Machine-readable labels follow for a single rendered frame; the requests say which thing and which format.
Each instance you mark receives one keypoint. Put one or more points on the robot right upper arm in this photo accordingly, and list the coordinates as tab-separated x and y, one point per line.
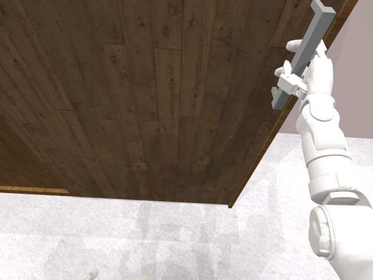
343	235

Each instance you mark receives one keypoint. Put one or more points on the handle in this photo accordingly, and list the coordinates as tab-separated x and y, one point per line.
313	36

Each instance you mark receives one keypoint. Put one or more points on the right robot hand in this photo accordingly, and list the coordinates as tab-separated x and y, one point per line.
317	78

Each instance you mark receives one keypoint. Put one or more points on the wardrobe door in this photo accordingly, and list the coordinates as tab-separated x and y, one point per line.
19	166
154	100

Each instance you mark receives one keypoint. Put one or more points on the left robot hand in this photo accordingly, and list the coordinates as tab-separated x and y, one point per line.
88	275

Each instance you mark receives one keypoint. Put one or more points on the right robot forearm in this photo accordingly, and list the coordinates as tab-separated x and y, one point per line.
333	179

